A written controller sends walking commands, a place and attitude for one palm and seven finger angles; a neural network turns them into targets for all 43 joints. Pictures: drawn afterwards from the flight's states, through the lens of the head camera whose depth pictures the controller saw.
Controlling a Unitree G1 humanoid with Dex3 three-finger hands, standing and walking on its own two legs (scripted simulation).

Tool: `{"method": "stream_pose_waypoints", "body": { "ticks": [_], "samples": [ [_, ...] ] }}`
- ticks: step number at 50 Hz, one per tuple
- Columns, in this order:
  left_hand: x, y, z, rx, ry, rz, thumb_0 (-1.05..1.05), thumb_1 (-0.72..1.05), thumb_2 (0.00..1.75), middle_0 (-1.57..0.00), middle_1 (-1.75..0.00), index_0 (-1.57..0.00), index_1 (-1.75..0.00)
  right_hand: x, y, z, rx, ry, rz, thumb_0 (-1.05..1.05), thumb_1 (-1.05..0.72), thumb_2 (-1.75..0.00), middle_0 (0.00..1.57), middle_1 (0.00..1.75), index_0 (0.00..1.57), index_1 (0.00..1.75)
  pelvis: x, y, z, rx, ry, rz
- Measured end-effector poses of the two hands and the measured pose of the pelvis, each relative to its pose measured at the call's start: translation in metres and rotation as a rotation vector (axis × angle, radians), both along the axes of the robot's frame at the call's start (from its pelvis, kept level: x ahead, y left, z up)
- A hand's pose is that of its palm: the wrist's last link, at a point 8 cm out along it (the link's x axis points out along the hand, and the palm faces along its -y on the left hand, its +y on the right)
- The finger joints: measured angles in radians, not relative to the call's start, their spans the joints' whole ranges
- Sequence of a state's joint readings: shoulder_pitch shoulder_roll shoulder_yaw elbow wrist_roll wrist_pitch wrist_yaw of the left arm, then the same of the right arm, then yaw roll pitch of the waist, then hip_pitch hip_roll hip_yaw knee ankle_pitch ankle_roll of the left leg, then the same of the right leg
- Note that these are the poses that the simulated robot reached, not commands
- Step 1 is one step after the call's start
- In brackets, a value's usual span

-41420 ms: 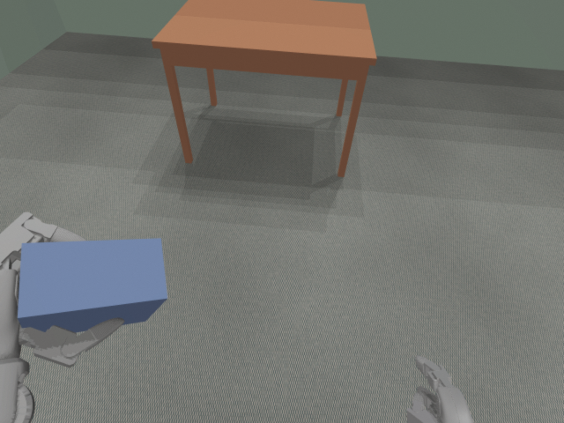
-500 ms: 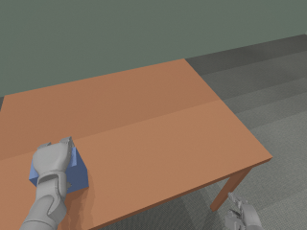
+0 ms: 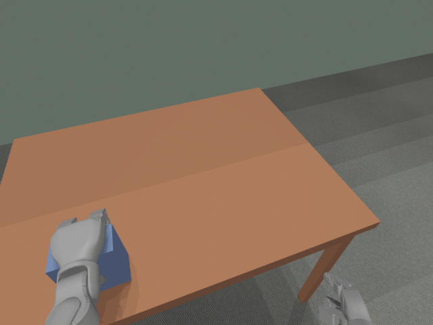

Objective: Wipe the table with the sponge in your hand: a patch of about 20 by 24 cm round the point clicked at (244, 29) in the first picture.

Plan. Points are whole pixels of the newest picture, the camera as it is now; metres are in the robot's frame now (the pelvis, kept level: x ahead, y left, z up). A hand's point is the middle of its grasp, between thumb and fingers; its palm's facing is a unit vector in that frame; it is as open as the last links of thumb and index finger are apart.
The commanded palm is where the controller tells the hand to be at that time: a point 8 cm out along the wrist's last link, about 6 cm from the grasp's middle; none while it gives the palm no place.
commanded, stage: lift the sponge slowly off the table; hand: left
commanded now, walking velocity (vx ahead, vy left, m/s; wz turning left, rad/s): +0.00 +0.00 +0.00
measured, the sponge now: (96, 267) +0.23 +0.29 -0.06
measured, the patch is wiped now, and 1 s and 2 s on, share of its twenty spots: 1.00 1.00 1.00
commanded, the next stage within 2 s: none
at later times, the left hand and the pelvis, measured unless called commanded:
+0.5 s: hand (91, 257) +0.23 +0.28 +0.00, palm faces -0.08 -0.11 -0.99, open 10.7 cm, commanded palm +0.20 +0.27 +0.06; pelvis +0.00 -0.01 +0.01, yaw +0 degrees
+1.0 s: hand (83, 249) +0.23 +0.28 +0.03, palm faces -0.04 -0.13 -0.99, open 10.7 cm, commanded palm +0.20 +0.28 +0.10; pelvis -0.01 +0.00 +0.01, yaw +0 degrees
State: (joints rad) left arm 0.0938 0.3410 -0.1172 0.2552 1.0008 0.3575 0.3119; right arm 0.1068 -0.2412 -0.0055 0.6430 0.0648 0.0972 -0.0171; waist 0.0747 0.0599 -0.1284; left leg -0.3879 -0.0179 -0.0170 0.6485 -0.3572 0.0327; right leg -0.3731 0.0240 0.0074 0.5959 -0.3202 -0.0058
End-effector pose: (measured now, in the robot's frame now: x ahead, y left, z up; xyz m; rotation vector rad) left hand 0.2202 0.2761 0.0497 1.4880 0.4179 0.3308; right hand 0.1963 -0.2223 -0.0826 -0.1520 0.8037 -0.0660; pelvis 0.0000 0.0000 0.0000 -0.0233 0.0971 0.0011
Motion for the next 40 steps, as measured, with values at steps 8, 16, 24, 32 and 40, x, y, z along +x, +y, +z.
{"method": "stream_pose_waypoints", "body": {
  "ticks": [8,16,24,32,40],
  "samples": [
    [-0.004,-0.001,0.002,-0.021,0.009,0.006,0.0,-0.52,1.04,-0.62,-1.36,-0.62,-1.36,0.001,-0.007,0.003,-0.011,-0.01,-0.011,0.01,-0.91,-0.9,0.2,0.3,0.2,0.3,-0.001,-0.006,0.002,0.003,-0.01,-0.003],
    [-0.008,-0.001,0.003,-0.032,0.03,-0.006,0.0,-0.53,1.04,-0.64,-1.33,-0.64,-1.34,0.001,-0.011,0.005,-0.023,-0.017,-0.017,0.01,-0.91,-0.9,0.2,0.3,0.2,0.3,-0.003,-0.008,0.004,0.004,-0.028,-0.002],
    [-0.008,-0.002,0.006,-0.042,0.043,-0.017,0.0,-0.54,1.04,-0.65,-1.31,-0.66,-1.32,0.002,-0.009,0.004,-0.022,-0.015,-0.014,0.01,-0.91,-0.9,0.2,0.3,0.2,0.3,-0.003,-0.008,0.006,0.004,-0.04,0.0],
    [-0.014,-0.001,0.01,-0.069,0.03,-0.016,0.0,-0.55,1.04,-0.67,-1.3,-0.67,-1.3,0.006,-0.004,0.008,-0.019,-0.025,-0.003,0.01,-0.91,-0.9,0.2,0.3,0.2,0.3,-0.002,-0.007,0.008,0.004,-0.055,-0.004],
    [-0.019,0.005,0.019,-0.063,0.019,-0.007,0.0,-0.55,1.04,-0.68,-1.29,-0.68,-1.29,0.013,0.001,0.016,-0.029,-0.053,0.02,0.01,-0.91,-0.9,0.2,0.3,0.2,0.3,-0.004,-0.005,0.01,0.004,-0.08,0.004]
  ]
}}
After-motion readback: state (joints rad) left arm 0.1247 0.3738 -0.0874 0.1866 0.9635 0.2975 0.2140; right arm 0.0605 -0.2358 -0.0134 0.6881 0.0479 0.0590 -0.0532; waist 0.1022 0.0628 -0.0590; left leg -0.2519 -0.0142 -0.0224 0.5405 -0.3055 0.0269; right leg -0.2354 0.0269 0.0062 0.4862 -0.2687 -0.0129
